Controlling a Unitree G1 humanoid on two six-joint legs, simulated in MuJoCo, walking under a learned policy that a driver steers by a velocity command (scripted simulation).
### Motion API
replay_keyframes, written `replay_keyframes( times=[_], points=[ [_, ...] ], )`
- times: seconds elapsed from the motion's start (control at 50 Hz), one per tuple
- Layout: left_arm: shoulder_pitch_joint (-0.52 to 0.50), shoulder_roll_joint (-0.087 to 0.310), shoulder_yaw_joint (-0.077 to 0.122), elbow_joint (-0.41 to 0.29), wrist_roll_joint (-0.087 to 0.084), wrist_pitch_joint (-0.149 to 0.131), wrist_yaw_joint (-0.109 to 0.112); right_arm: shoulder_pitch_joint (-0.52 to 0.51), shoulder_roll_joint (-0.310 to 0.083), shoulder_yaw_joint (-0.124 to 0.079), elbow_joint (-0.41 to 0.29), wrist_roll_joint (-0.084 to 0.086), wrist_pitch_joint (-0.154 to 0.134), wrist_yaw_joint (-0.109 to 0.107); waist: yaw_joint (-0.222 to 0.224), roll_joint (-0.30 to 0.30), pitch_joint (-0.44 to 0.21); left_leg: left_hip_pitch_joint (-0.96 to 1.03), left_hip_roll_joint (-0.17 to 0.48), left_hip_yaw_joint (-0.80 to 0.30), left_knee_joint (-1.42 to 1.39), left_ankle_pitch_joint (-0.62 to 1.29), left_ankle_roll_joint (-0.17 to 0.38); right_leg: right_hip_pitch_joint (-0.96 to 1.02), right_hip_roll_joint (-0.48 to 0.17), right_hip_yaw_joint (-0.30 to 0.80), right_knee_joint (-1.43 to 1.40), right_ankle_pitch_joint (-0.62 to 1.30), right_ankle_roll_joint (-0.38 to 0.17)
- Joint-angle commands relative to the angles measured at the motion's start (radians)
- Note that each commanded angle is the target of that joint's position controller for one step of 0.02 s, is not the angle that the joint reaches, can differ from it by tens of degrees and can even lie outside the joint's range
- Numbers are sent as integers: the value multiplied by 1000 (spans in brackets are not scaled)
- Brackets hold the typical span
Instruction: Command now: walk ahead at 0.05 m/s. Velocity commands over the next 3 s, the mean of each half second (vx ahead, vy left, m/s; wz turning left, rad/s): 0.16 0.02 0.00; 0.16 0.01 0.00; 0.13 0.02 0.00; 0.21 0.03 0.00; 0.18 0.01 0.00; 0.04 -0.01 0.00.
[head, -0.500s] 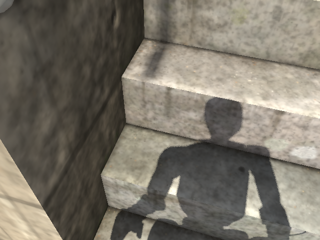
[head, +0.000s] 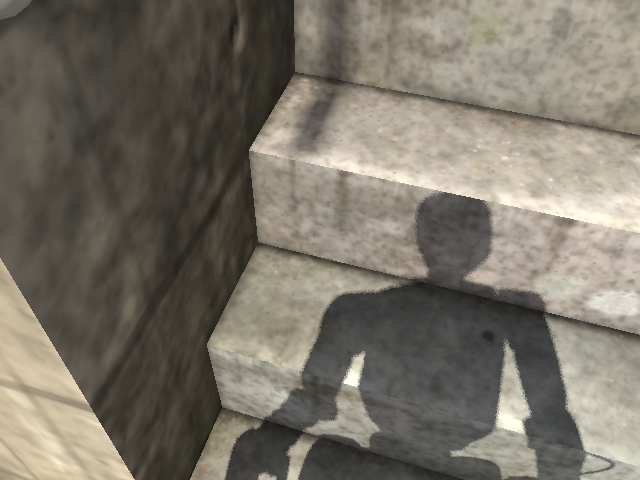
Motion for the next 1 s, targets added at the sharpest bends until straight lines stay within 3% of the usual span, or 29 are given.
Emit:
replay_keyframes(
  times=[0.02,0.04,0.14,0.16,0.22,0.28,0.34,0.36,0.46,0.6,0.62,0.7,0.72,0.74,0.76,0.78,0.8,0.82,0.86,1.0],
  points=[
    [17,79,13,-48,18,-5,5,10,-88,-11,-18,10,-10,-4,26,65,-21,-45,84,-89,-95,-30,18,44,-79,77,-87,30,-5],
    [0,98,16,-46,17,-10,-1,29,-78,-9,-17,13,-6,-10,1,22,3,-36,81,-82,-101,-25,15,20,-69,73,-83,31,-9],
    [-1,100,12,-35,9,-25,-8,27,-99,-9,-16,7,-7,-21,8,-1,-5,-3,76,-79,-100,13,19,10,-65,63,-92,45,-8],
    [-17,73,2,-45,7,-19,-9,20,-90,-5,-14,9,-7,-26,9,-29,9,-9,90,-88,-107,55,21,14,-69,68,-96,95,-18],
    [-5,81,1,-48,11,-14,-12,27,-97,-4,-9,7,-13,-22,16,12,-23,11,86,-78,-96,119,21,44,-74,67,-91,135,-21],
    [-7,86,2,-51,11,-13,-14,33,-93,-2,-7,10,-14,-19,14,10,-31,18,86,-79,-97,128,22,49,-73,62,-91,133,-19],
    [-26,87,2,-58,13,-22,-20,31,-90,4,-10,8,-17,-23,5,14,-34,25,82,-82,-99,121,28,40,-73,63,-93,135,-18],
    [-55,71,-3,-82,17,-31,-22,15,-99,3,-12,9,-18,-24,2,17,-38,34,81,-83,-104,114,30,41,-82,67,-103,140,-12],
    [-57,83,1,-90,9,-48,-27,7,-106,5,-13,8,-17,-25,-2,-1,-45,55,86,-90,-108,174,38,48,-84,59,-100,164,-3],
    [-81,86,3,-112,12,-44,-24,-10,-112,9,-10,9,-22,-16,0,1,-51,54,87,-96,-113,199,41,63,-90,55,-95,167,6],
    [-59,100,8,-93,11,-35,-23,1,-108,10,-9,7,-22,-14,2,-1,-48,46,87,-95,-107,222,41,62,-82,50,-84,169,3],
    [-72,85,8,-96,7,-20,-10,-8,-104,15,-10,14,-34,-8,8,4,-53,25,90,-94,-111,208,36,79,-86,54,-86,155,3],
    [-68,219,52,-100,-37,5,0,46,-238,-30,-91,0,-48,-23,-85,-83,-8,183,267,-329,-101,374,52,-165,9,-34,168,-23,35],
    [-8,-36,-13,-94,17,-7,-1,-39,-84,27,-8,4,-40,-25,88,179,-152,78,150,-137,-71,239,85,56,-127,109,-49,11,23],
    [-45,39,-6,-108,24,-15,-14,-49,-58,21,-30,19,-36,-17,33,82,-35,-1,91,-92,-81,200,45,64,-107,95,-103,176,10],
    [-88,106,12,-102,9,-20,-16,19,-102,9,-19,16,-37,-14,-13,-1,-30,-1,85,-85,-81,262,40,71,-94,75,-58,287,4],
    [-79,131,21,-96,2,-24,-18,34,-113,6,-12,11,-35,-17,-10,-23,-60,27,83,-80,-76,293,34,74,-94,73,-43,295,-1],
    [-54,120,25,-81,-1,-19,-15,32,-126,6,-20,6,-41,-9,-5,-7,-74,44,87,-85,-76,299,29,76,-86,67,-35,268,-2],
    [-47,107,20,-79,2,-12,-12,5,-117,6,-26,13,-38,-2,1,-7,-79,58,93,-89,-65,294,32,66,-88,73,-58,236,0],
    [-29,101,26,-62,1,-2,-5,11,-114,5,-29,7,-30,2,0,5,-44,25,97,-99,-82,196,30,48,-86,75,-69,156,1]
  ],
)
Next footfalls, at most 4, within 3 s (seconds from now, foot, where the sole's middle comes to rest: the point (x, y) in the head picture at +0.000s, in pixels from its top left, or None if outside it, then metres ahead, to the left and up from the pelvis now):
none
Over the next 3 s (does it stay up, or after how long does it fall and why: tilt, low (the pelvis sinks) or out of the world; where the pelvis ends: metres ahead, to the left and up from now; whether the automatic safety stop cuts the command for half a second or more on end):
stays up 0.00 0.01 0.00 its command is cut before an obstacle from the start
